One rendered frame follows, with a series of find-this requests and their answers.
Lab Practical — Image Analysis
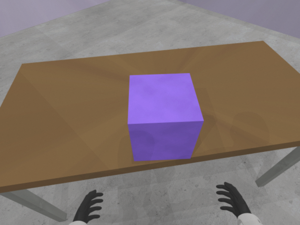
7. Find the right robot forearm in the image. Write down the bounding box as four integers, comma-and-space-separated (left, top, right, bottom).
237, 213, 263, 225

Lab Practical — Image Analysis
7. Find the left robot hand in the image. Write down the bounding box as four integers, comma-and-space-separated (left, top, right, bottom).
73, 190, 103, 223

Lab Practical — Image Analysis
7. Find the table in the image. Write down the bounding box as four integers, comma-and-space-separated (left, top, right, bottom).
0, 41, 300, 222

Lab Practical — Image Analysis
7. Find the right robot hand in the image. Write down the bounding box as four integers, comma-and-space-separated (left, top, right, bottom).
216, 182, 251, 218

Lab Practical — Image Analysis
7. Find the carton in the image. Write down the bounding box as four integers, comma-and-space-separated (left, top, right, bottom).
127, 73, 204, 161

